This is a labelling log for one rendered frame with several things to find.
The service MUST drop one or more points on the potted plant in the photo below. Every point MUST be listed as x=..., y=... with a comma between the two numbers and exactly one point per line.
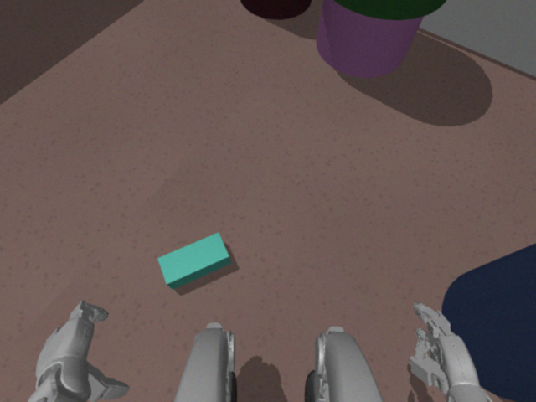
x=369, y=38

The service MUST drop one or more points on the right robot hand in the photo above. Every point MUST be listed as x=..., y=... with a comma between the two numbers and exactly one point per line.
x=450, y=363

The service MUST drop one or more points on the left robot arm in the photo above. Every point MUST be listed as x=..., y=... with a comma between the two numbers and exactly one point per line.
x=64, y=379

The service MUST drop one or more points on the left robot hand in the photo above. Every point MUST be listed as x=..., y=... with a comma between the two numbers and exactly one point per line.
x=73, y=339

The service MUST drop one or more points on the right robot arm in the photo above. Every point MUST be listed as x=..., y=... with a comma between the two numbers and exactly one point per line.
x=467, y=393

